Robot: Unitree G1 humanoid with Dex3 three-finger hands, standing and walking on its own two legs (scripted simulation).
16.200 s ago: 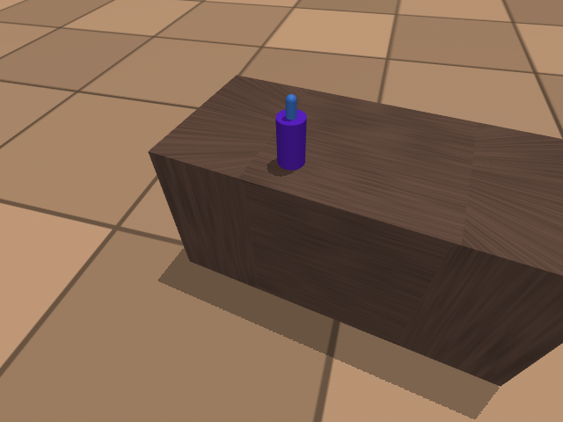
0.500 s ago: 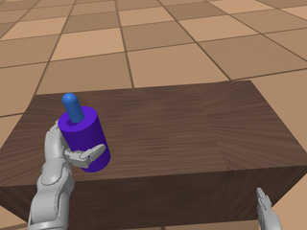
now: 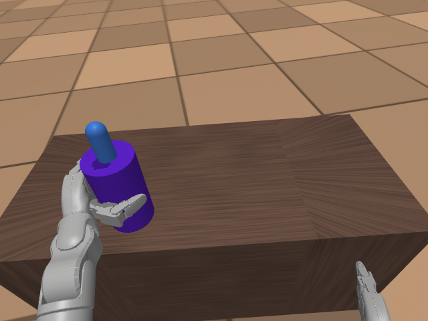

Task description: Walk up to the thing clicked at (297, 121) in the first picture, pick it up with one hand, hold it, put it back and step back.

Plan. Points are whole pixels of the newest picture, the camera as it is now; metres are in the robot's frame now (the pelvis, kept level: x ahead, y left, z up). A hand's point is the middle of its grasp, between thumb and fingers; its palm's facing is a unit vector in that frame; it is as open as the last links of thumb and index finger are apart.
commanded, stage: hold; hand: left
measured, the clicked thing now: (116, 176) +0.33 +0.18 +0.17
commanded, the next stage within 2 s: crouch in 1.00 s
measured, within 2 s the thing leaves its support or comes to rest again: neither
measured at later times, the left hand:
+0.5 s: hand (112, 184) +0.33 +0.19 +0.15, palm faces +0.27 -0.96 -0.01, open 11.3 cm
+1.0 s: hand (114, 193) +0.33 +0.19 +0.13, palm faces +0.30 -0.95 -0.04, open 11.3 cm
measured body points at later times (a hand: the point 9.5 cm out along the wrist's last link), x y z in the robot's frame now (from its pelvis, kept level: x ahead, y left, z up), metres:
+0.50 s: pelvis +0.00 +0.00 +0.00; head -0.02 -0.01 +0.45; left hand +0.31 +0.24 +0.15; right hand +0.18 -0.25 -0.06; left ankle +0.03 +0.12 -0.73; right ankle +0.00 -0.15 -0.73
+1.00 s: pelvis +0.00 +0.00 +0.00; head -0.01 -0.01 +0.45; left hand +0.31 +0.24 +0.13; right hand +0.18 -0.26 -0.06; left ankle +0.03 +0.12 -0.73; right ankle +0.00 -0.15 -0.73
